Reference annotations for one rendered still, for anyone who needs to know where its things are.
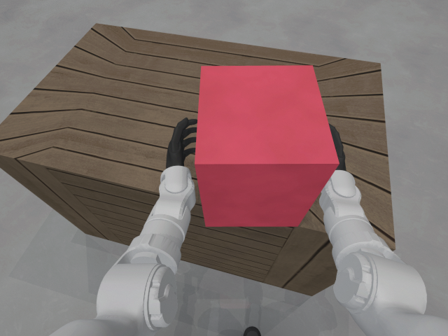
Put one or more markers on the robot right upper arm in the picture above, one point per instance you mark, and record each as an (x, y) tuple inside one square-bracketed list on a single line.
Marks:
[(385, 297)]

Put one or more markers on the right robot hand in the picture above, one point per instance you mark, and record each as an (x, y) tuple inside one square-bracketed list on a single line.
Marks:
[(338, 147)]

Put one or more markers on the pedestal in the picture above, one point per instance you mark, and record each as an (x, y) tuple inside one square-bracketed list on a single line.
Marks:
[(91, 141)]

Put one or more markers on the robot right forearm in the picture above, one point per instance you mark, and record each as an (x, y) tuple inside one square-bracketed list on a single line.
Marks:
[(345, 222)]

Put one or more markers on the robot left upper arm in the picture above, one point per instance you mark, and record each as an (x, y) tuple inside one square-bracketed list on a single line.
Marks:
[(134, 300)]

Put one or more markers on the left robot hand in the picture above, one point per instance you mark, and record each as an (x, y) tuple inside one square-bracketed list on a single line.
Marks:
[(175, 152)]

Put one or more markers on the carton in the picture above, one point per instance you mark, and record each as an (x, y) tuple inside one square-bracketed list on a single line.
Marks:
[(264, 149)]

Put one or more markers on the robot left forearm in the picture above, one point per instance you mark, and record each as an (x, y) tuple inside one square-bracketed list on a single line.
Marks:
[(164, 232)]

